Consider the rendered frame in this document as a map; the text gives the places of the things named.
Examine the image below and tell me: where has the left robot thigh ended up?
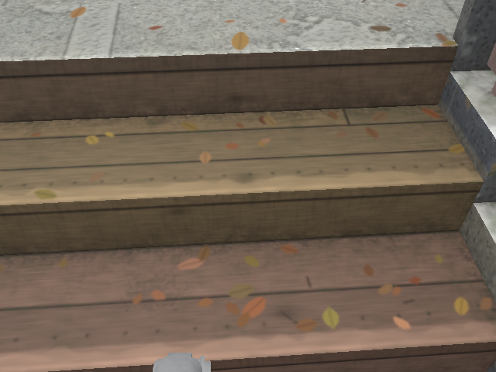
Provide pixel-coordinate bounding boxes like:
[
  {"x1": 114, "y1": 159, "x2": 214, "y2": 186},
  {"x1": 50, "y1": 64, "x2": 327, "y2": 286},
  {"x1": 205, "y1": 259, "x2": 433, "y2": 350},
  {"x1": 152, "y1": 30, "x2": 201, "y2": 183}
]
[{"x1": 154, "y1": 353, "x2": 211, "y2": 372}]

